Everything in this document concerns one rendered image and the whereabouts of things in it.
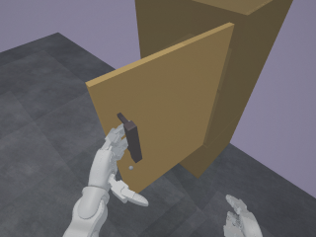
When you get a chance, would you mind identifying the robot right hand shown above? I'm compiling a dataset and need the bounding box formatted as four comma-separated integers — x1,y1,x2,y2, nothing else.
223,195,263,237

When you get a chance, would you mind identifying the cupboard door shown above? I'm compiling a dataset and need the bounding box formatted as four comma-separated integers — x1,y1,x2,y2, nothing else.
85,22,235,194

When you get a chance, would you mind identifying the handle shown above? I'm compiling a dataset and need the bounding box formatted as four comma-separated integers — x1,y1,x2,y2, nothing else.
117,113,142,163

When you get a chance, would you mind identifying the robot left hand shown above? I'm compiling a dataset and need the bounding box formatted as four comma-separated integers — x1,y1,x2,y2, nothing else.
88,120,149,206

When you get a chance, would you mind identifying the robot left forearm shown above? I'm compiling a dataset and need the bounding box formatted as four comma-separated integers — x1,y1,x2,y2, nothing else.
62,186,110,237

